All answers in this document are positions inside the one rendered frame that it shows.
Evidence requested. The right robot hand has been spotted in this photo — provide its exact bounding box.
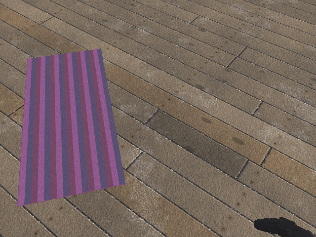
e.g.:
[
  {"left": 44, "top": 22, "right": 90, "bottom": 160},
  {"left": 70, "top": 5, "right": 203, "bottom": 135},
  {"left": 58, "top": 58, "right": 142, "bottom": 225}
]
[{"left": 254, "top": 217, "right": 316, "bottom": 237}]

